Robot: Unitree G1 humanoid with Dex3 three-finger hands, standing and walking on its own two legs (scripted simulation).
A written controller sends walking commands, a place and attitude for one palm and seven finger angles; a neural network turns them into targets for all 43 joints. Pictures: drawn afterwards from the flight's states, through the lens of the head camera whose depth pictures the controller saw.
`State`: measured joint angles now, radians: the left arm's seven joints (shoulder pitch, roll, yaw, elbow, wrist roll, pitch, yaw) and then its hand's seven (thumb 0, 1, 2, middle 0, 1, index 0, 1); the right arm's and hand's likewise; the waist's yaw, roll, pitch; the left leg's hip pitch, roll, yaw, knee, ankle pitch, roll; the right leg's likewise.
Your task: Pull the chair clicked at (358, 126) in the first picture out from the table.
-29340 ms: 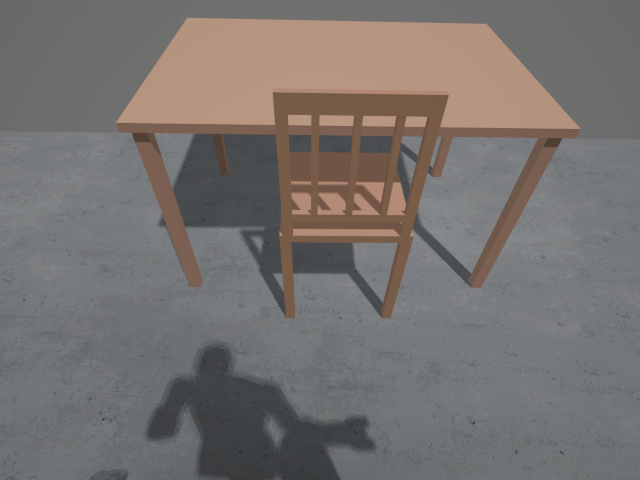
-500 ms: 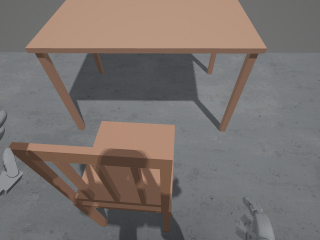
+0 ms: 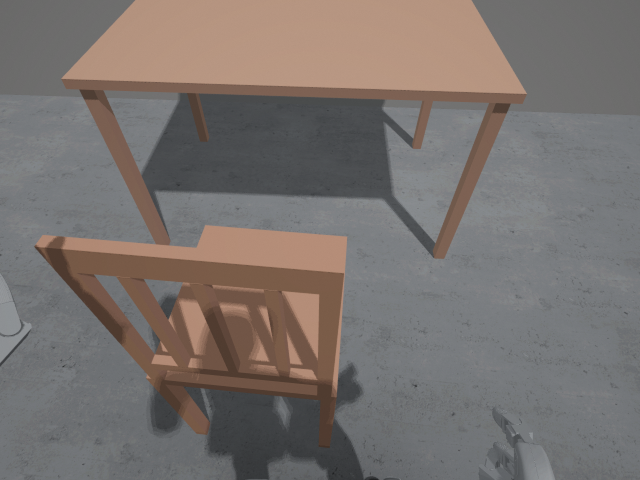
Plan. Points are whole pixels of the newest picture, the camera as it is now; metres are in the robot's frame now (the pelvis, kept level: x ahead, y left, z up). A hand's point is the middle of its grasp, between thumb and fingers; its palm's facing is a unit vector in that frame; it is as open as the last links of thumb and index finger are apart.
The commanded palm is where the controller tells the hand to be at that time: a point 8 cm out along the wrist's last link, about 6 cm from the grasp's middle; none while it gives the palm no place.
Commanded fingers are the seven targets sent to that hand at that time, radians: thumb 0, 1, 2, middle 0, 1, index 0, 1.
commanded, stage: step back with the hand held close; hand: left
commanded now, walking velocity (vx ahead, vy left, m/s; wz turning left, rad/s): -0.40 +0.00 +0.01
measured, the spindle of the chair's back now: (219, 330) +0.34 +0.18 -0.08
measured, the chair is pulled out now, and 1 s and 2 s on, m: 0.55 0.55 0.55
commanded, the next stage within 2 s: stop stepping back and stand still in 1.16 s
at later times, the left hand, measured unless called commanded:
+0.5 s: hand out of the picture +0.18 +0.27 +0.18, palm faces +0.54 -0.68 -0.50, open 7.4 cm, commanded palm +0.11 +0.30 +0.19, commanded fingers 0.00 0.90 0.90 -0.20 -0.30 -0.20 -0.30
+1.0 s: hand (49, 397) +0.15 +0.21 +0.19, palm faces +0.29 -0.77 -0.57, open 7.4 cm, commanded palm +0.08 +0.27 +0.19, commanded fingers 0.00 0.90 0.90 -0.20 -0.30 -0.20 -0.30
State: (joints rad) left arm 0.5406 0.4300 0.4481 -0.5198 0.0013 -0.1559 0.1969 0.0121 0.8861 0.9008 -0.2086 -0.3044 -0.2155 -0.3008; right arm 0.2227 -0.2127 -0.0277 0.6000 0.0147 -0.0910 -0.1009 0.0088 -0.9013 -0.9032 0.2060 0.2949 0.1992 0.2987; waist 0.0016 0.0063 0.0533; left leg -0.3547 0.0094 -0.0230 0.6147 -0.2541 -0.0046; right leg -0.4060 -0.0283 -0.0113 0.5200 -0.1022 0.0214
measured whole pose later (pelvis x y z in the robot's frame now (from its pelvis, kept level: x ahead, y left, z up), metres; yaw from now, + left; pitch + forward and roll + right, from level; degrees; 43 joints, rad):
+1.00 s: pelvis -0.07 -0.02 +0.01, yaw -2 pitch +3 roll -1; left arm 0.57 0.46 0.44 -0.59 -0.02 -0.28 0.11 0.01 0.88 0.90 -0.21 -0.30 -0.22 -0.30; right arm 0.14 -0.17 -0.02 0.66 0.01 -0.11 -0.05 0.01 -0.90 -0.90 0.21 0.30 0.20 0.30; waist 0.01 0.00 0.06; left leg -0.51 0.04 -0.01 0.82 -0.37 -0.02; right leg -0.21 0.02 0.01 0.47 -0.31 -0.01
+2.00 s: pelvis -0.31 -0.08 +0.00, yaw +0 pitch -3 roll -1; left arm 0.48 0.36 0.44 -0.30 -0.02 -0.23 0.13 0.01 0.89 0.90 -0.20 -0.30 -0.21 -0.30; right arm 0.26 -0.21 -0.04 0.74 0.03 -0.05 -0.03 0.01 -0.90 -0.90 0.21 0.29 0.20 0.30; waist 0.03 0.09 0.01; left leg -0.48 -0.01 0.00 1.15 -0.35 0.02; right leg -0.23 0.00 -0.13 0.60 -0.32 -0.04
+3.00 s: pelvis -0.25 -0.06 +0.02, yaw +3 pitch -2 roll +0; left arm 0.31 0.16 0.00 1.05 0.01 0.02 0.02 0.00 0.92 0.90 -0.19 -0.30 -0.20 -0.30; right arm 0.35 -0.12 0.02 1.06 -0.01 -0.01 -0.03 0.00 -0.91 -0.90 0.20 0.29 0.19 0.30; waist 0.00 0.02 0.04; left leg -0.15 -0.01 0.02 0.43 -0.25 0.01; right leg -0.18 0.00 -0.04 0.44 -0.23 -0.02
